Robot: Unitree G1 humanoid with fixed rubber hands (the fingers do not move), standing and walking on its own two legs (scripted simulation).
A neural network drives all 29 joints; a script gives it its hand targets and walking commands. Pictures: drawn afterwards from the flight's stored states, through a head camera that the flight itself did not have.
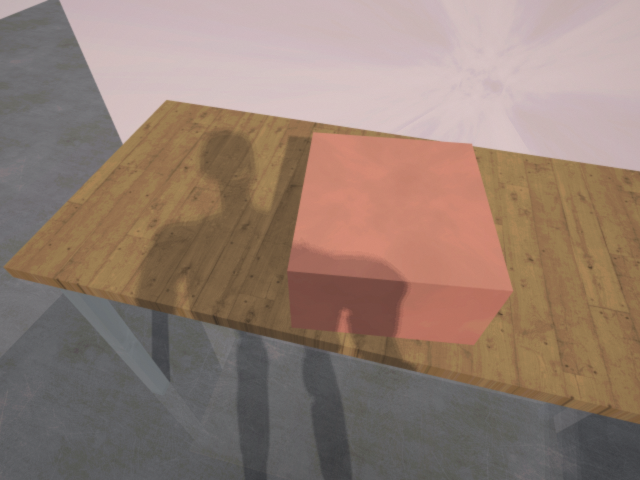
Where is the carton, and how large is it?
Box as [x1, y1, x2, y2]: [287, 132, 512, 344]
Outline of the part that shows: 313,132 287,269 291,326 301,328 473,344 511,293 512,288 471,144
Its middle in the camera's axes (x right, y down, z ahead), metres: +0.11 -0.01 +0.63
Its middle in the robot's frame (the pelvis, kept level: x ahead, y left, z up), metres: +0.49 -0.08 +0.00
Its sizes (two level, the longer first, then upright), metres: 0.304 0.278 0.149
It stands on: a table, 0.68 m high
